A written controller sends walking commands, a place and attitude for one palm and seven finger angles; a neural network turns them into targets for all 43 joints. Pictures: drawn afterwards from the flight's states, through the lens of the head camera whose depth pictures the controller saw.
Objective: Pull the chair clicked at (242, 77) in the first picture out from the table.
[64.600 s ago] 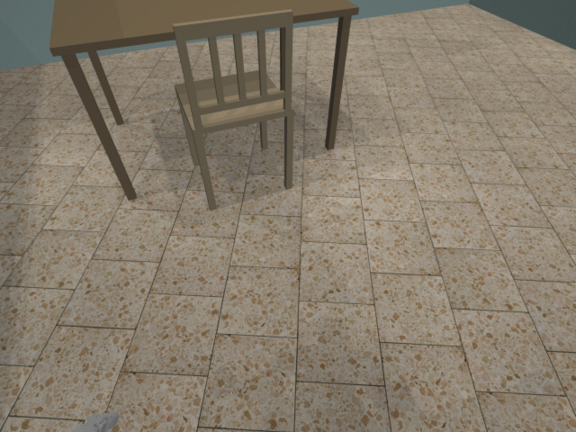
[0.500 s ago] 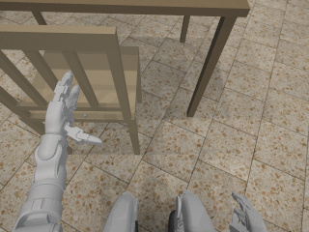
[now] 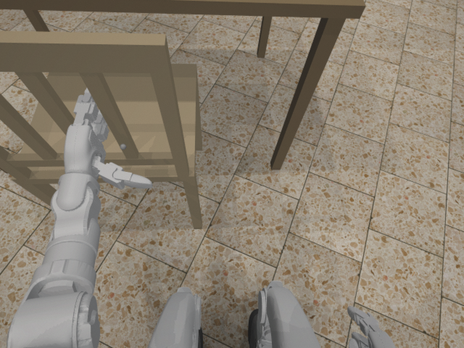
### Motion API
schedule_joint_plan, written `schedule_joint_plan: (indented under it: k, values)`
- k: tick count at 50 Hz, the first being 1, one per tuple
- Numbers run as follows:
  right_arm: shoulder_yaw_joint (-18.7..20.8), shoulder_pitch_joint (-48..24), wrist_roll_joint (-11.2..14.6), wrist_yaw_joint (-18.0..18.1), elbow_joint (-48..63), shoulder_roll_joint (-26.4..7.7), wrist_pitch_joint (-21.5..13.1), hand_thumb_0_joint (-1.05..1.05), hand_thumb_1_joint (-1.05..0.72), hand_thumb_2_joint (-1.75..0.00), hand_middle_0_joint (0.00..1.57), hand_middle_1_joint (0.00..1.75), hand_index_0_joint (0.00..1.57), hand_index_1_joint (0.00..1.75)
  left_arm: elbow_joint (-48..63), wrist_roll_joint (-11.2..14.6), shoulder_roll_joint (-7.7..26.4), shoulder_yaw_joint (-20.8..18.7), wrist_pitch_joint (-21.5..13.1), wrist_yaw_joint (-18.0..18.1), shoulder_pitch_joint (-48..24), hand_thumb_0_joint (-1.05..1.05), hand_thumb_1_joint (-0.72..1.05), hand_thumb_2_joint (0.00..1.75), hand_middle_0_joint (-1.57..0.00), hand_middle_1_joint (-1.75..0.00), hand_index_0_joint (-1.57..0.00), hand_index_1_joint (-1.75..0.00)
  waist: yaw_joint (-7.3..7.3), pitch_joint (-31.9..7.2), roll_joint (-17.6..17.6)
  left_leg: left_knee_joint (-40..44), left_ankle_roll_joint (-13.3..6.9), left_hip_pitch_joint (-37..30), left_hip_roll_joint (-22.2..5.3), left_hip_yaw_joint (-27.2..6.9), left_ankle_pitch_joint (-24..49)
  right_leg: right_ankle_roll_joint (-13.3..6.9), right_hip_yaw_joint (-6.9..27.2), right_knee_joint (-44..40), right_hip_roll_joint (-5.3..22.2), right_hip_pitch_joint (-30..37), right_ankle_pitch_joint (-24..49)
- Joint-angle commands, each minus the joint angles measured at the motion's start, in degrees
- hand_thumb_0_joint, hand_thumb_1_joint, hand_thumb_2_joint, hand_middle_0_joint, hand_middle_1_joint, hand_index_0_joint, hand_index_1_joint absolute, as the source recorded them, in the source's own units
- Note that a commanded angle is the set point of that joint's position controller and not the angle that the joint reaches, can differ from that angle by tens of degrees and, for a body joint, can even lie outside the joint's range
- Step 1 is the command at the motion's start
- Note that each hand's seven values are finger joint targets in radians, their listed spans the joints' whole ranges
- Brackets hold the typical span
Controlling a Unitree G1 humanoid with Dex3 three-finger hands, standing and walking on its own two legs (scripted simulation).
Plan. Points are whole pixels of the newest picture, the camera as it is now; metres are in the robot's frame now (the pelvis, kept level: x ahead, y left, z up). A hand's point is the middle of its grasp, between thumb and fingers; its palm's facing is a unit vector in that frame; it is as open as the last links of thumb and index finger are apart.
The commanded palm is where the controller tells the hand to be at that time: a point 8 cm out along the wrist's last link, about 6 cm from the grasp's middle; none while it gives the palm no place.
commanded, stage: push the fingers through the gap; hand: left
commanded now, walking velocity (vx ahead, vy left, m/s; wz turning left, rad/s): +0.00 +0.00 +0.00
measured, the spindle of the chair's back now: (65, 121) +0.50 +0.30 +0.03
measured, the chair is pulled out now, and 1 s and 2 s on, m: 0.04 0.04 0.06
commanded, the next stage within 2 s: hook a spindle and tug to test in 0.72 s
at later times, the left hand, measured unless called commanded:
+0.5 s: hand (128, 129) +0.47 +0.19 +0.04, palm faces +0.05 -1.00 -0.04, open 16.9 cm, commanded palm +0.44 +0.23 +0.04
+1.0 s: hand (127, 129) +0.48 +0.19 +0.04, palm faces +0.04 -1.00 -0.02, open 16.6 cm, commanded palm +0.45 +0.23 +0.04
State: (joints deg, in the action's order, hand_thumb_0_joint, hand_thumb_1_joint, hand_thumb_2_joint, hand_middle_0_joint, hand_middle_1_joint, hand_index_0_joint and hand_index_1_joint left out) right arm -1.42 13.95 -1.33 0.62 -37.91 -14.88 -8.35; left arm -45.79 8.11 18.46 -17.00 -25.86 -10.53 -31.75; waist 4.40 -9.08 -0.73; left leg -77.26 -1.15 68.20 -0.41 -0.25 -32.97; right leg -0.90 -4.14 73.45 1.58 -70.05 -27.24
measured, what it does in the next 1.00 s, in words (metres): stands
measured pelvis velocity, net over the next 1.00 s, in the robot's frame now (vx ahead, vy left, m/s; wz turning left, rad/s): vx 0.00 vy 0.00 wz -0.01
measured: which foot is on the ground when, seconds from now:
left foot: down 0.00-1.00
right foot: down 0.00-1.00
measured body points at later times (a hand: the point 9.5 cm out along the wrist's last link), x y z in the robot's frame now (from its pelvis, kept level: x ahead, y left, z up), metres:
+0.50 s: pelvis +0.00 +0.00 +0.00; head +0.14 +0.01 +0.43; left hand +0.46 +0.24 +0.04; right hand +0.08 -0.27 -0.12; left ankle +0.03 +0.10 -0.61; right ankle +0.07 -0.12 -0.61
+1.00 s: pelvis +0.00 +0.00 +0.00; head +0.14 +0.03 +0.42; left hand +0.47 +0.24 +0.04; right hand +0.08 -0.26 -0.11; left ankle +0.03 +0.10 -0.61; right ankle +0.07 -0.12 -0.61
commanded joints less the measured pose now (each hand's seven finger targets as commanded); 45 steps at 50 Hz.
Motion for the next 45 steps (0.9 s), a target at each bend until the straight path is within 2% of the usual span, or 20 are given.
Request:
schedule_joint_plan:
  k: [1,2,3,6,7,10,13,15,21,24,25,27,30,33,34,36,37,38,41,45]
  values:
    - [3.76,4.46,0.51,0.88,5.10,-9.68,-1.33,0.00,-0.90,-0.90,0.20,0.30,0.20,0.30,8.36,-0.49,10.38,-0.77,-3.48,0.04,-23.07,0.00,-0.50,0.30,-0.06,-0.08,-0.06,-0.08,1.66,-24.44,-3.51,11.91,1.23,-13.67,1.18,-2.95,11.98,-0.77,2.60,-9.09,-2.32,15.91,7.99]
    - [3.75,4.57,0.45,0.91,4.87,-9.87,-1.32,0.00,-0.90,-0.90,0.20,0.30,0.20,0.30,8.84,-0.14,10.91,-1.20,-3.91,0.08,-24.88,0.00,-0.50,0.30,-0.06,-0.08,-0.06,-0.08,1.96,-25.21,-3.27,11.63,1.09,-14.16,1.18,-3.03,12.57,-0.74,2.72,-9.15,-2.32,15.95,8.59]
    - [3.82,4.93,0.35,0.91,4.86,-10.06,-1.19,0.00,-0.90,-0.90,0.20,0.30,0.20,0.30,8.57,-0.11,12.35,-2.43,-4.12,0.13,-24.70,0.00,-0.50,0.30,-0.06,-0.08,-0.06,-0.08,1.36,-26.37,-3.51,11.67,1.25,-14.31,1.21,-3.08,13.27,-0.84,2.72,-8.87,-2.39,16.76,9.06]
    - [4.03,5.70,0.17,0.61,4.82,-9.91,-1.08,0.00,-0.90,-0.90,0.20,0.30,0.20,0.30,8.55,0.06,11.30,-1.85,-4.88,-0.02,-24.80,0.00,-0.50,0.30,-0.06,-0.08,-0.06,-0.08,1.26,-29.96,-4.78,11.19,1.66,-17.36,1.12,-3.21,18.05,-0.90,2.37,-8.07,-2.50,16.99,12.53]
    - [4.01,6.00,0.15,0.60,4.43,-10.17,-0.88,0.00,-0.90,-0.90,0.20,0.30,0.20,0.30,7.65,-0.02,12.85,-2.93,-4.95,0.13,-25.39,0.00,-0.50,0.30,-0.06,-0.08,-0.06,-0.08,1.45,-29.60,-3.95,10.96,1.64,-16.75,0.98,-3.32,18.02,-0.85,2.43,-7.95,-2.55,16.91,12.66]
    - [3.91,6.50,0.06,0.36,4.28,-10.15,-0.37,0.00,-0.90,-0.90,0.20,0.30,0.20,0.30,5.64,-1.11,13.62,-2.89,-4.85,0.20,-26.38,0.00,-0.50,0.30,-0.06,-0.08,-0.06,-0.08,1.87,-28.42,-4.96,10.70,1.38,-15.17,1.11,-2.80,17.22,-0.82,2.79,-8.19,-2.53,17.06,12.60]
    - [3.71,6.75,0.09,0.29,3.78,-10.05,0.17,0.00,-0.90,-0.90,0.20,0.30,0.20,0.30,2.48,-1.69,12.77,-2.14,-4.58,0.23,-28.82,0.00,-0.50,0.30,-0.06,-0.08,-0.06,-0.08,2.89,-25.83,-3.46,10.59,1.02,-13.37,1.05,-2.75,15.15,-0.69,2.75,-8.66,-2.42,16.11,11.32]
    - [3.68,7.19,0.02,0.37,3.68,-10.36,0.31,0.00,-0.90,-0.90,0.20,0.30,0.20,0.30,1.31,-1.68,14.00,-2.87,-4.75,0.27,-31.48,0.00,-0.50,0.30,-0.06,-0.08,-0.06,-0.08,3.46,-25.62,-3.28,10.35,0.75,-12.63,1.15,-2.74,14.49,-0.70,3.00,-8.81,-2.53,16.05,10.98]
    - [3.96,7.88,-0.04,0.04,4.33,-10.56,0.86,0.00,-0.90,-0.90,0.20,0.30,0.20,0.30,2.82,-1.19,16.15,-4.94,-6.02,-0.36,-29.60,0.00,-0.50,0.30,-0.06,-0.08,-0.06,-0.08,1.65,-32.88,-5.02,9.87,1.04,-15.51,1.22,-2.36,19.18,-0.88,3.21,-7.85,-2.50,19.35,15.37]
    - [3.81,7.77,0.10,-0.14,4.32,-10.11,1.32,0.00,-0.90,-0.90,0.20,0.30,0.20,0.30,2.04,-1.13,15.33,-4.43,-5.44,-0.60,-28.43,0.00,-0.50,0.30,-0.06,-0.08,-0.06,-0.08,2.11,-30.67,-3.43,9.77,0.68,-13.08,1.28,-1.79,17.88,-0.57,3.71,-8.70,-2.57,20.81,15.49]
    - [3.64,7.96,0.06,-0.06,4.31,-10.40,1.49,0.00,-0.90,-0.90,0.20,0.30,0.20,0.30,1.05,-1.10,17.03,-5.82,-5.20,-0.51,-27.86,0.00,-0.50,0.30,-0.06,-0.08,-0.06,-0.08,2.02,-29.48,-2.20,9.90,0.49,-11.41,1.28,-1.79,16.84,-0.60,3.86,-8.82,-2.65,21.41,14.83]
    - [3.48,7.43,0.30,0.08,4.43,-10.10,1.69,0.00,-0.90,-0.90,0.20,0.30,0.20,0.30,0.99,-1.21,15.98,-4.68,-5.13,-0.73,-29.04,0.00,-0.50,0.30,-0.06,-0.08,-0.06,-0.08,2.45,-27.26,-2.77,10.14,0.36,-10.45,1.29,-1.56,14.72,-0.52,4.06,-9.38,-2.53,20.52,13.05]
    - [3.42,7.45,0.21,0.23,4.55,-10.31,1.57,0.00,-0.90,-0.90,0.20,0.30,0.20,0.30,1.69,-1.04,17.49,-5.63,-5.67,-0.78,-30.51,0.00,-0.50,0.30,-0.06,-0.08,-0.06,-0.08,2.38,-27.41,-2.92,10.32,0.24,-10.42,1.32,-1.67,13.25,-0.66,4.20,-9.68,-2.60,20.42,11.19]
    - [3.39,7.17,0.23,0.17,4.32,-10.10,1.47,0.00,-0.90,-0.90,0.20,0.30,0.20,0.30,0.67,-0.95,15.29,-3.91,-5.98,-1.09,-30.82,0.00,-0.50,0.30,-0.06,-0.08,-0.06,-0.08,2.86,-26.97,-4.24,10.32,0.41,-11.63,1.25,-1.88,13.42,-0.66,3.78,-9.58,-2.67,18.52,10.87]
    - [3.42,7.42,0.15,0.25,4.16,-10.44,1.50,0.00,-0.90,-0.90,0.20,0.30,0.20,0.30,1.10,-1.12,17.08,-5.07,-6.25,-1.02,-31.24,0.00,-0.50,0.30,-0.06,-0.08,-0.06,-0.08,2.51,-27.43,-3.99,10.44,0.52,-12.00,1.11,-2.17,13.74,-0.76,3.62,-9.26,-2.62,18.55,10.96]
    - [3.54,7.67,0.10,0.13,4.27,-10.50,1.50,0.00,-0.90,-0.90,0.20,0.30,0.20,0.30,1.60,-1.18,15.79,-4.06,-6.35,-1.07,-30.74,0.00,-0.50,0.30,-0.06,-0.08,-0.06,-0.08,2.30,-29.33,-5.63,10.74,0.88,-14.77,1.06,-2.74,15.69,-0.93,2.95,-8.63,-2.73,17.32,11.85]
    - [3.51,7.44,0.18,0.02,4.10,-10.30,1.54,0.00,-0.90,-0.90,0.20,0.30,0.20,0.30,0.25,-1.12,13.89,-2.50,-5.96,-1.32,-31.03,0.00,-0.50,0.30,-0.06,-0.08,-0.06,-0.08,3.08,-28.00,-5.87,10.59,0.88,-14.52,1.05,-2.61,15.32,-0.82,2.93,-8.98,-2.68,16.49,11.59]
    - [3.61,7.81,0.10,0.09,3.88,-10.71,1.61,0.00,-0.90,-0.90,0.20,0.30,0.20,0.30,-0.23,-1.11,16.05,-4.41,-5.79,-1.18,-30.93,0.00,-0.50,0.30,-0.06,-0.08,-0.06,-0.08,2.79,-28.09,-4.47,10.42,0.81,-13.58,0.92,-2.74,14.87,-0.77,2.96,-8.80,-2.69,16.85,11.31]
    - [3.48,7.60,0.19,0.09,4.15,-10.61,1.83,0.00,-0.90,-0.90,0.20,0.30,0.20,0.30,-0.87,-1.27,14.48,-2.91,-5.23,-1.23,-31.69,0.00,-0.50,0.30,-0.06,-0.08,-0.06,-0.08,3.28,-26.89,-4.80,10.67,0.77,-13.64,1.02,-2.89,14.50,-0.77,2.76,-8.97,-2.64,15.91,10.74]
    - [3.56,7.71,0.01,0.10,4.42,-10.91,1.87,0.00,-0.90,-0.90,0.20,0.30,0.20,0.30,0.30,-1.30,16.44,-4.46,-5.42,-0.50,-32.66,0.00,-0.50,0.30,-0.13,-0.30,-0.13,-0.30,3.00,-28.91,-5.22,10.48,0.85,-14.11,1.06,-3.10,14.82,-0.87,2.68,-8.51,-2.76,16.04,10.67]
